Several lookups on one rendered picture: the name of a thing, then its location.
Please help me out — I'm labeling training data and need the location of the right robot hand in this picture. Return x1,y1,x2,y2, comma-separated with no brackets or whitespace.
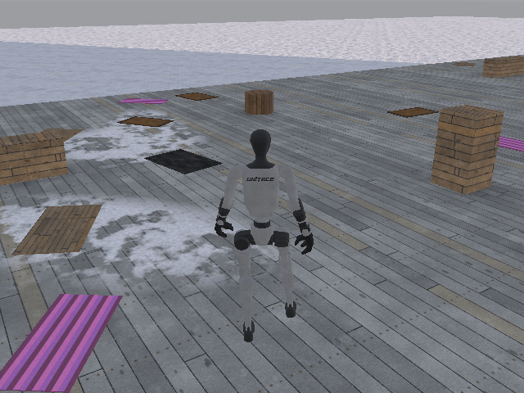
295,233,314,255

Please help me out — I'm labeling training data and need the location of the right robot forearm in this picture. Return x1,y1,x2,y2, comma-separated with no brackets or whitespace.
293,198,311,237

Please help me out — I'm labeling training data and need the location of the robot left foot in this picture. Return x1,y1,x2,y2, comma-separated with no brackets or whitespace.
243,320,255,342

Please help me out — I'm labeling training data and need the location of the right robot upper arm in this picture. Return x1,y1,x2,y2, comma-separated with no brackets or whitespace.
278,165,300,211

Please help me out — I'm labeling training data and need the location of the left robot upper arm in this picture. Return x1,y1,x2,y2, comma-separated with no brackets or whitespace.
221,165,244,210

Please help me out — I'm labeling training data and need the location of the robot right thigh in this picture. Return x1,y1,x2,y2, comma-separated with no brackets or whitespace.
273,227,291,269

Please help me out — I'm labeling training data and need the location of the left robot forearm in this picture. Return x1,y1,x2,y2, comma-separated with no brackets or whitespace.
216,197,230,225

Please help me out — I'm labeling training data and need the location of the left robot hand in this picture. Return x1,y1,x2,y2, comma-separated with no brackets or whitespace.
215,222,233,237

